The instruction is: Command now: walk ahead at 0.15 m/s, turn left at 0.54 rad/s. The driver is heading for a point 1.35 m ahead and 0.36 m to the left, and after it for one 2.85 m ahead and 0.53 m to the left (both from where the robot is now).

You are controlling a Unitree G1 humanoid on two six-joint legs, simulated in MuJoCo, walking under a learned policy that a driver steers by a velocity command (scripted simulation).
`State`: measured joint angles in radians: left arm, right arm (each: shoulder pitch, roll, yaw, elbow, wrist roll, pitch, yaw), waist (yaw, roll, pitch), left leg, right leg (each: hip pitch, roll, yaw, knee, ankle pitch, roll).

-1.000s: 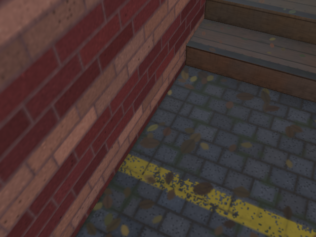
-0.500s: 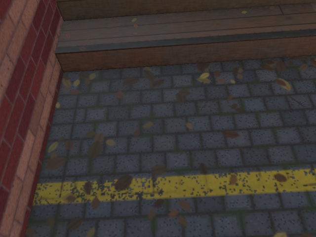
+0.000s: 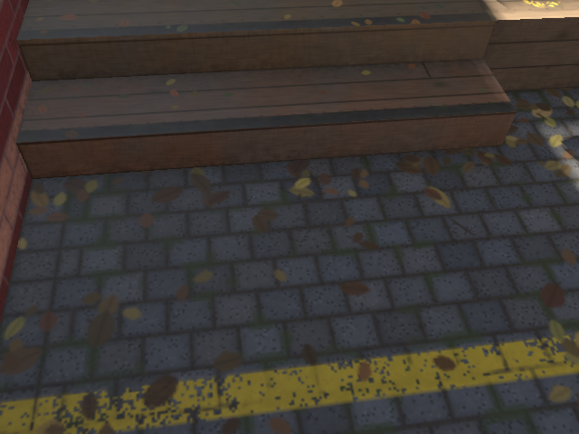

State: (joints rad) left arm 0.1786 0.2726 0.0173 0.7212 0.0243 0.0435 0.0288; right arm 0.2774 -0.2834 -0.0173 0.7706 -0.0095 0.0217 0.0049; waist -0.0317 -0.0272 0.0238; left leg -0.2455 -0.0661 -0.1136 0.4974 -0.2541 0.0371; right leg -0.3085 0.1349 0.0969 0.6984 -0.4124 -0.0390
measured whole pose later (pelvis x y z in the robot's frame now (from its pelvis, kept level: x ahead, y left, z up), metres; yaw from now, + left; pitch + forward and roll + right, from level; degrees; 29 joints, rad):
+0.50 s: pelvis +0.17 +0.03 -0.01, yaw +24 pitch +3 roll +0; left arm 0.47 0.32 0.03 0.79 0.05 -0.10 0.00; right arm 0.06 -0.35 -0.07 0.62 -0.04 0.03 0.10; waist 0.09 0.05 -0.03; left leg -0.81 0.05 0.00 1.16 -0.13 0.04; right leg 0.11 -0.01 -0.15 0.24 -0.39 0.01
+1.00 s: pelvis +0.51 +0.25 -0.01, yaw +34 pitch +2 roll +1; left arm 0.03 0.29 -0.01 0.70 0.03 -0.06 -0.05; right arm 0.41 -0.28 -0.03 0.86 0.00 -0.19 0.00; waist -0.03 -0.06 0.06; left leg 0.18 -0.08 0.13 0.10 -0.30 0.06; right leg -0.79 -0.04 -0.06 0.71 0.17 -0.08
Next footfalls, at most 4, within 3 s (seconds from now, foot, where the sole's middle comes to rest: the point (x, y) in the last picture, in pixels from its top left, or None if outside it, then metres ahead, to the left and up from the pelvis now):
0.22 right None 0.09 -0.12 -0.78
0.64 left None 0.37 0.24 -0.78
1.10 right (140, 320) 0.79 0.36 -0.78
1.48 left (71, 250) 1.01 0.58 -0.78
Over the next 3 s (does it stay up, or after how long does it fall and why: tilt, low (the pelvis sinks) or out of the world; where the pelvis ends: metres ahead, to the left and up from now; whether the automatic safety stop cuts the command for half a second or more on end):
stays up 2.14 0.28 0.41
